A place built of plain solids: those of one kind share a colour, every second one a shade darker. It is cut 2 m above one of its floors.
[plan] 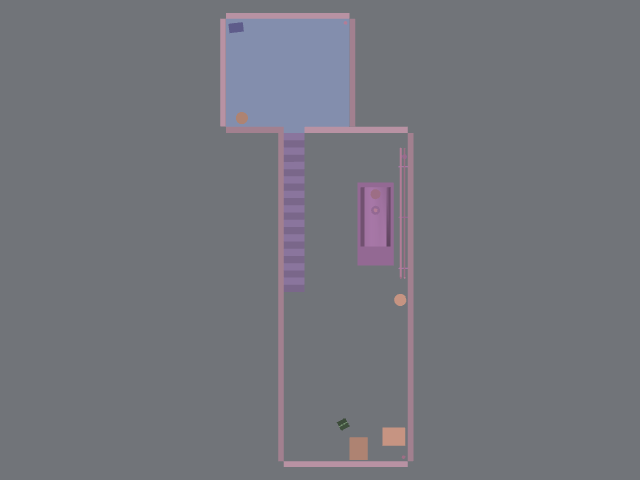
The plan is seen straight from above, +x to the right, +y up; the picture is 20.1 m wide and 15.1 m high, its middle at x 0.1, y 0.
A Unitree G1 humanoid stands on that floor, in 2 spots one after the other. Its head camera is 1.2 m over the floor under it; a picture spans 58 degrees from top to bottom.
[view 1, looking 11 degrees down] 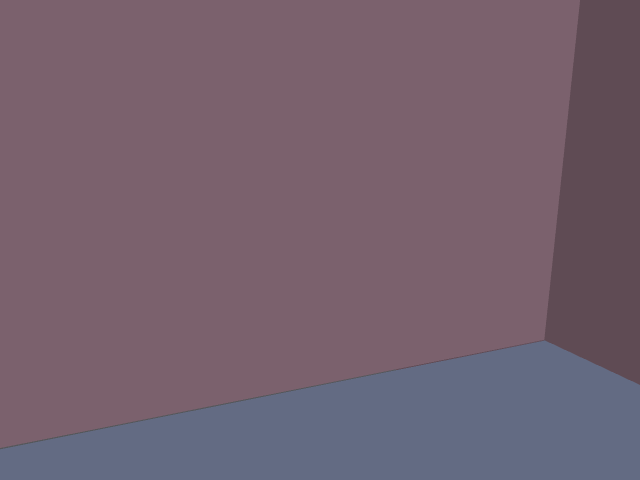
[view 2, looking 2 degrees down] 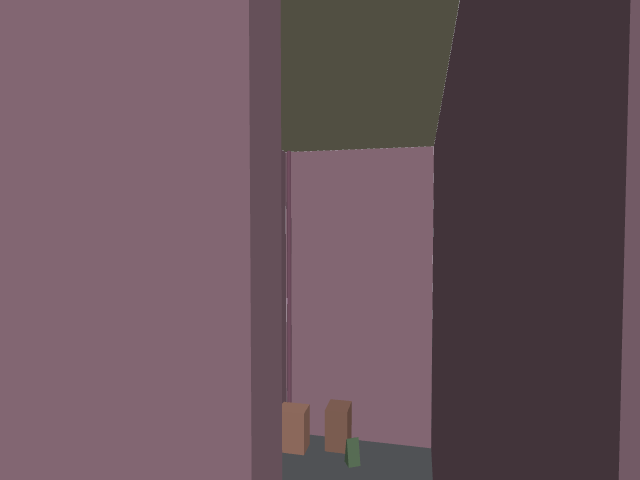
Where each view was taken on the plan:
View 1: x -0.95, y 5.92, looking -21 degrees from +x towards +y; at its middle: wall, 2.16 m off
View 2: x -0.71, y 4.37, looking -77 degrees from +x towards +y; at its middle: wall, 11.64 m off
